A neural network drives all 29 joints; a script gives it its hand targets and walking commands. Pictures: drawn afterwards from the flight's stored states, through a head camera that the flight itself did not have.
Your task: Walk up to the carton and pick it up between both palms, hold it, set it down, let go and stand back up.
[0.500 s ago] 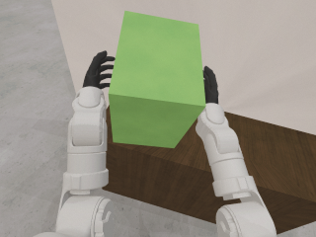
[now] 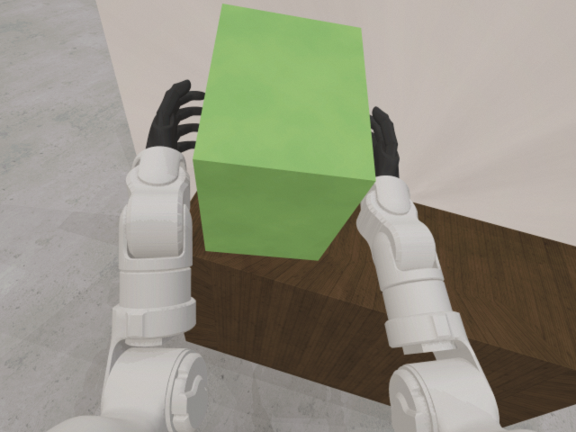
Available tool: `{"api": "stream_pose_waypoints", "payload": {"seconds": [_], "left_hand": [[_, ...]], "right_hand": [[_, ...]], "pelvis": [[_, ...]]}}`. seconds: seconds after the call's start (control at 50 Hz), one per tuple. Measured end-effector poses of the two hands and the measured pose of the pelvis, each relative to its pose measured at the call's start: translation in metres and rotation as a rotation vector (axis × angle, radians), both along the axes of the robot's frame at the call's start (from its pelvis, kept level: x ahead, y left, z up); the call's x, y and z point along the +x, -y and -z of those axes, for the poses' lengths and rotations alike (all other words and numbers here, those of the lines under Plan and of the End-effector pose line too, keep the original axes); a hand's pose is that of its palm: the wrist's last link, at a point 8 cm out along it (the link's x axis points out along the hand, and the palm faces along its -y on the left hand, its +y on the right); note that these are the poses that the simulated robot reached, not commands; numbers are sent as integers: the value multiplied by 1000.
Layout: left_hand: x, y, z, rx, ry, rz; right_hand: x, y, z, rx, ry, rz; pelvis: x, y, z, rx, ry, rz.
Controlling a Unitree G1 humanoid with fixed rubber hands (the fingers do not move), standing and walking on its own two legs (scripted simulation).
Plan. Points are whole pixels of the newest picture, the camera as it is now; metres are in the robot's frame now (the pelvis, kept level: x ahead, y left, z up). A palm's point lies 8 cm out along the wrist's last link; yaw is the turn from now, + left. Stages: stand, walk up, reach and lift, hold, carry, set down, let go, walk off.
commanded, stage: hold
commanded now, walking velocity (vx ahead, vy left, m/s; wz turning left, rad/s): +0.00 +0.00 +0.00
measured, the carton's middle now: (276, 149) +0.42 +0.01 +0.17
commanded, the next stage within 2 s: none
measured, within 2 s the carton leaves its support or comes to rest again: neither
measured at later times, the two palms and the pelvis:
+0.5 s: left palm (173, 152) +0.37 +0.13 +0.20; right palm (386, 178) +0.36 -0.13 +0.18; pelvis +0.00 -0.01 +0.00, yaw +0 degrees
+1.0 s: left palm (169, 164) +0.37 +0.14 +0.18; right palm (377, 189) +0.36 -0.12 +0.16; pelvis +0.00 +0.00 +0.00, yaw +0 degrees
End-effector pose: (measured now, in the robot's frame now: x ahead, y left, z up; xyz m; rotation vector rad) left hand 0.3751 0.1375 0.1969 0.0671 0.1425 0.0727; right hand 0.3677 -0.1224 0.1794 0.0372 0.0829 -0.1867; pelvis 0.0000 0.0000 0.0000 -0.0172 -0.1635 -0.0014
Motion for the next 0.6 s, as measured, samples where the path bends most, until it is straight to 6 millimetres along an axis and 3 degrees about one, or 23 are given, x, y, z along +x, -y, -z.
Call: {"api": "stream_pose_waypoints", "payload": {"seconds": [0.22, 0.32, 0.6], "left_hand": [[-1, 5, -3, 19, 27, 21], [-5, 7, 5, 8, 0, 30], [-3, 11, -3, 9, 24, 28]], "right_hand": [[-4, 6, -3, 6, 35, 14], [-8, 6, 5, 19, 13, 11], [-5, 10, -1, 9, 31, 14]], "pelvis": [[7, 4, 0, 0, -2, -6], [5, 4, 0, 2, 8, -9], [-2, 6, 0, 3, -2, -8]]}}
